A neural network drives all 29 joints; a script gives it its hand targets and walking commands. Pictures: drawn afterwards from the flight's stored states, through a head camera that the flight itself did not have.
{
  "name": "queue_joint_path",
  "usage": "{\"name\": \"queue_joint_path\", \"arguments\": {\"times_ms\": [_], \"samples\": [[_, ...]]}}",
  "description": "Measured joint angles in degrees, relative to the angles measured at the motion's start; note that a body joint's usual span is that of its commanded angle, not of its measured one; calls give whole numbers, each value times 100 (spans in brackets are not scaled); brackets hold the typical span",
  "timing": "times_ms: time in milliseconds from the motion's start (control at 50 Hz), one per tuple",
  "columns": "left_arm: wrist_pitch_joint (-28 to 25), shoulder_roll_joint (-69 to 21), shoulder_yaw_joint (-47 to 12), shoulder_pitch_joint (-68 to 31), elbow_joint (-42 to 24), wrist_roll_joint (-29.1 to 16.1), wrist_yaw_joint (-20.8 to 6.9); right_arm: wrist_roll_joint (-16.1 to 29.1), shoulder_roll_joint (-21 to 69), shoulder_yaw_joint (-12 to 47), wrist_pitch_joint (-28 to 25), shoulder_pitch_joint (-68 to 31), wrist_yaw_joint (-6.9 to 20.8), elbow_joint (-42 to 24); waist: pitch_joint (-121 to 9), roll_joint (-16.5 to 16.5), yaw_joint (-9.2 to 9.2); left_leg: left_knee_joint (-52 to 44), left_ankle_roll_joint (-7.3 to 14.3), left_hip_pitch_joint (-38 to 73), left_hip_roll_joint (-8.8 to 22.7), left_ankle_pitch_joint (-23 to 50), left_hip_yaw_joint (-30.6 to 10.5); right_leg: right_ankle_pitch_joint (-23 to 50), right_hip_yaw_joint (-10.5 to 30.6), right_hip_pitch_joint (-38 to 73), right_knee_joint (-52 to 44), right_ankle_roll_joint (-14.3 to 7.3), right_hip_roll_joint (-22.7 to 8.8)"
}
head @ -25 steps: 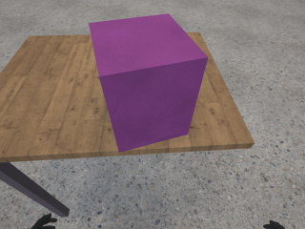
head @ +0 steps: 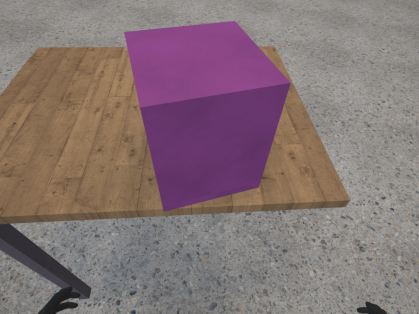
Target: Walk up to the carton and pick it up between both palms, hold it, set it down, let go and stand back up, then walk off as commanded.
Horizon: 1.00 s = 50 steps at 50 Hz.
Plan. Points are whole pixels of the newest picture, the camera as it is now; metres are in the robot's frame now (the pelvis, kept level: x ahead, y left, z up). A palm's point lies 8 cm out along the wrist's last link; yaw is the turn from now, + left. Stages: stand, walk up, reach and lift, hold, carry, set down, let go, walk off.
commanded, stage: walk up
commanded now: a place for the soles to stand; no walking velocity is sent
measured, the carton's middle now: (198, 118) +0.45 +0.03 +0.15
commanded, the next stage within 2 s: stand in 0.08 s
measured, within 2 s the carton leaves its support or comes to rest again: neither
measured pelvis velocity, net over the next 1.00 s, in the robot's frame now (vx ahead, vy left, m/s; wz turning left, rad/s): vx -0.04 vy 0.00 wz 0.00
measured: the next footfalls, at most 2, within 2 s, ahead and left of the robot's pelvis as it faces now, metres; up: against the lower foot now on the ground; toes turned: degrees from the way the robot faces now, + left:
left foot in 1.62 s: -0.02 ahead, +0.10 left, +0.00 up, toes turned +1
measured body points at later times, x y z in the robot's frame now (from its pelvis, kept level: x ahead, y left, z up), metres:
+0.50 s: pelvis +0.00 +0.00 +0.00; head +0.02 +0.00 +0.45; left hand +0.18 +0.27 -0.08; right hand +0.14 -0.32 -0.07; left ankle +0.02 +0.13 -0.71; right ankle +0.01 -0.09 -0.71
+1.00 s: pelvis -0.04 +0.00 +0.02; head -0.08 +0.01 +0.47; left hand +0.16 +0.25 +0.00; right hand +0.15 -0.29 +0.00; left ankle +0.02 +0.13 -0.71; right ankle +0.01 -0.09 -0.71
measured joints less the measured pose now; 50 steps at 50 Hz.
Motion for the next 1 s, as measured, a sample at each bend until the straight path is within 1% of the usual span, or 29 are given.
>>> {"name": "queue_joint_path", "arguments": {"times_ms": [300, 320, 340, 380, 420, 460, 540, 640, 720, 780, 920, 1000], "samples": [[0, 0, 0, 0, 0, 0, 0, 0, 40, 14, 7, -11, 24, 0, 1, 52, 0, 0, 0, 109, 0, -2, 0, 0, 0, 114, -9, 0, 0], [272, -17, 1, -17, -86, 1, 49, 1, 82, -116, -218, -61, 112, 149, -12, 55, -1, 0, -35, 95, 3, 0, -1, 1, 0, 96, -2, 0, 0], [669, -58, 1, -60, -213, 1, 125, 1, 132, -291, -474, -142, 224, 332, -14, 61, -1, 0, -83, 79, 6, 6, -1, 3, 0, 75, 7, 1, 0], [1303, -195, -2, -171, -452, 2, 237, 0, 170, -525, -811, -294, 389, 577, -14, 81, 0, 0, -114, 45, 7, 21, -1, 14, 0, 38, 13, 1, 0], [1653, -367, -3, -265, -682, 2, 278, -1, 162, -596, -971, -399, 473, 646, -15, 92, 0, 0, -114, 19, 7, 34, -1, 23, 0, 10, 18, 0, 0], [1814, -544, -4, -308, -953, 2, 300, -2, 161, -606, -1038, -472, 514, 648, -16, 86, 0, -3, -114, 24, 7, 40, -1, 24, 0, 12, 21, 1, 0], [1853, -783, -2, -271, -1516, 44, 351, -1, 229, -606, -1055, -513, 530, 650, -22, 2, 0, -101, -115, 190, 5, 68, -2, 36, 0, 161, -41, 1, 0], [1837, -829, 0, -124, -1863, 99, 466, -2, 277, -570, -1053, -513, 586, 650, -44, -126, 0, -550, -116, 705, -2, 255, -2, 191, 0, 653, -438, -6, 0], [1837, -829, 0, 80, -2004, 100, 607, -2, 205, -518, -908, -515, 690, 585, -121, -147, 1, -947, -117, 1011, -8, 470, -1, 393, 0, 951, -815, -10, 0], [1836, -839, 0, 284, -2197, 100, 690, -2, 184, -500, -717, -516, 770, 377, -159, -137, 1, -1183, -117, 1157, -11, 624, -1, 545, 0, 1093, -1044, -10, 0], [1871, -1011, -1, 541, -2763, -50, 832, -2, 270, -492, -184, -519, 970, -446, -180, -69, 0, -1471, -117, 1266, -14, 902, -1, 839, 0, 1212, -1354, -7, 0], [2001, -1120, -1, 488, -3129, -87, 870, -2, 288, -424, 208, -519, 1012, -980, -181, -19, 0, -1491, -117, 1267, -13, 983, 0, 940, 0, 1229, -1409, -5, 0]]}}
